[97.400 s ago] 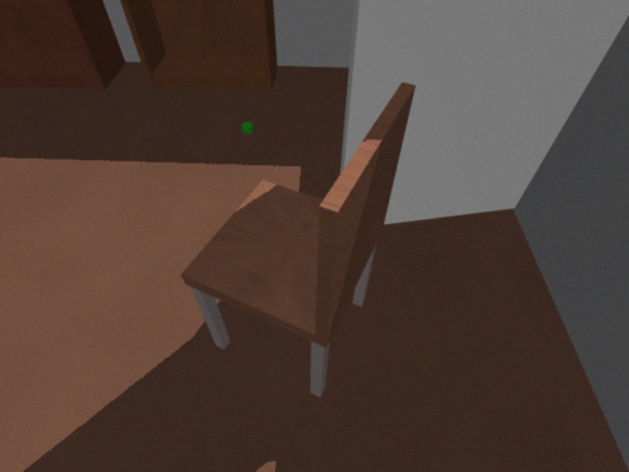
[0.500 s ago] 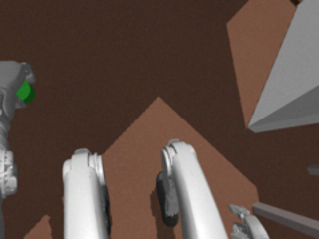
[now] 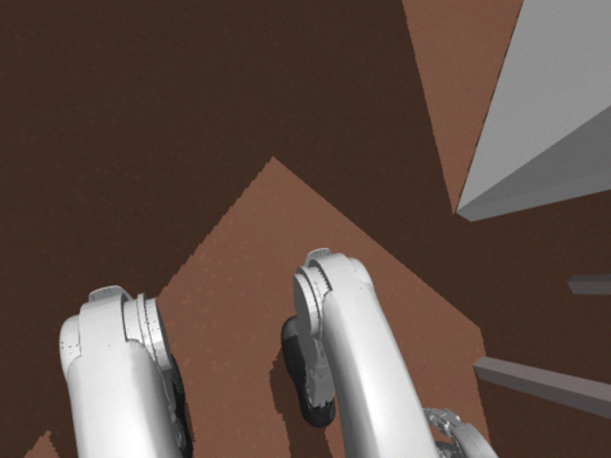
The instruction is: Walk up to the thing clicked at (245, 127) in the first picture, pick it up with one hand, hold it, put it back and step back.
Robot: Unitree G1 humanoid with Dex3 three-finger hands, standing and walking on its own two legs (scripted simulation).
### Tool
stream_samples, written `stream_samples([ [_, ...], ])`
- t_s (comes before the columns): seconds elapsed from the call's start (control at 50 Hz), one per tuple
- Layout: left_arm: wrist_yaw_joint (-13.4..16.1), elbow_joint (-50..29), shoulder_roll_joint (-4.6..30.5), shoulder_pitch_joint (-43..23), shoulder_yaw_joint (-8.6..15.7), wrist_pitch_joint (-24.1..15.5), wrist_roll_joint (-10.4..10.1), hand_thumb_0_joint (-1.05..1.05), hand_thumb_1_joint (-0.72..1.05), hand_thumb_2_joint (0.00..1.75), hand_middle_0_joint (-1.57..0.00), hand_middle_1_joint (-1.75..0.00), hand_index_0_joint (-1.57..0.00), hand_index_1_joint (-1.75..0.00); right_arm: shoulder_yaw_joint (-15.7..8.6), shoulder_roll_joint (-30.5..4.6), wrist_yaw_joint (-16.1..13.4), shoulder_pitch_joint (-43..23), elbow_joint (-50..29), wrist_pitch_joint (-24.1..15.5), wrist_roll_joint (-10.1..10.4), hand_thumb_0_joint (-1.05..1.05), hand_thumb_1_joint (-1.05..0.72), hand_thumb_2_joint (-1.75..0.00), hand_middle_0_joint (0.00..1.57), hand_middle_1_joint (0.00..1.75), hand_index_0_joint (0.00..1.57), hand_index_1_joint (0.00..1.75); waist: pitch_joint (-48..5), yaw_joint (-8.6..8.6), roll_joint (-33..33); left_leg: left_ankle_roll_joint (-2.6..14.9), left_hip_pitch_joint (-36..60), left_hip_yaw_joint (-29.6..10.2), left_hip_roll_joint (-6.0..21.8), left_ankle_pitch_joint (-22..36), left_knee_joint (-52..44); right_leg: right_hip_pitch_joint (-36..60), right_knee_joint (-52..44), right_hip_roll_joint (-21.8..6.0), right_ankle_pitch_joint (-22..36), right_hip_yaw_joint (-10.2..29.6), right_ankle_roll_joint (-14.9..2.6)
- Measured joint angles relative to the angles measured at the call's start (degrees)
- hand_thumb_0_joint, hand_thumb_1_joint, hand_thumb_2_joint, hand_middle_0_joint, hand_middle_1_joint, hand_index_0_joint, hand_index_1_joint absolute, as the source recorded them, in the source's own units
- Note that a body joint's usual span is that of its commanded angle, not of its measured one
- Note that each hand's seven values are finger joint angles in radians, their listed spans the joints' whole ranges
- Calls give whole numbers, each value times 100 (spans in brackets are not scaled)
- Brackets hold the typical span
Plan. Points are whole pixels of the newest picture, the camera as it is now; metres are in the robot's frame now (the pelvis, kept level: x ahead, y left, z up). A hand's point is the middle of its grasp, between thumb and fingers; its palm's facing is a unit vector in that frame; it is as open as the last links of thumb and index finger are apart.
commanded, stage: crouch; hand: left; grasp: from above
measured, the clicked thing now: out of the picture +0.49 +0.36 -0.20
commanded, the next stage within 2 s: lower in 0.18 s
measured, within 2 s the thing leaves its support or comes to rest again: rests again in 1.68 s
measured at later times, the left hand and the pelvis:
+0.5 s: hand out of the picture +0.48 +0.35 -0.20, palm faces -0.48 -0.10 -0.87, open 8.4 cm; pelvis +0.00 +0.00 -0.02, yaw -2 degrees
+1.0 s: hand out of the picture +0.48 +0.35 -0.24, palm faces -0.46 -0.11 -0.88, open 8.3 cm; pelvis +0.00 +0.00 -0.03, yaw -4 degrees
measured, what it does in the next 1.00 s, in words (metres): stands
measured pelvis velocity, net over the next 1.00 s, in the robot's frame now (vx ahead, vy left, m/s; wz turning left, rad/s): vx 0.00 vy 0.00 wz -0.07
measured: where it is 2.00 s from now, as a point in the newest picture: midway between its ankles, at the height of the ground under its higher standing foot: (244, 408)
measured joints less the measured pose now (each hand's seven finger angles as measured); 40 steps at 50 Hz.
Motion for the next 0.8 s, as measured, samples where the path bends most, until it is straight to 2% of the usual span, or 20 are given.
stream_samples([
  [0.32, -44, -1, 255, -57, -37, -47, -7, -1, 20, 37, -62, -75, -78, -66, 221, -45, -6, -135, -149, 65, -31, 0, -92, -90, 20, 30, 20, 30, 132, -41, -100, -11, -230, -121, -25, -62, 334, -174, 263, 25, -51, -83, 8],
  [0.5, 50, 263, 451, -101, -28, -131, -34, -1, 19, 38, -63, -74, -78, -66, 390, -98, 9, -299, -224, 50, -109, -1, -92, -90, 20, 30, 20, 30, 342, -103, -215, -31, -239, -221, -10, -99, 481, -184, 357, 70, -40, -153, 33],
  [0.68, 378, 540, 698, -170, 93, -347, 146, -1, 19, 38, -63, -74, -78, -66, 594, -132, 1, -334, -272, 4, -236, -1, -92, -90, 20, 30, 20, 30, 516, -224, -367, -41, -296, -343, -21, -103, 661, -200, 456, 105, -11, -243, 41],
  [0.8, 625, 711, 834, -231, 71, -288, 239, -1, 19, 37, -63, -74, -79, -66, 701, -129, 10, -304, -271, -75, -283, -1, -92, -90, 20, 30, 20, 30, 548, -309, -436, -32, -324, -393, -10, -136, 740, -213, 488, 133, -14, -277, 52],
])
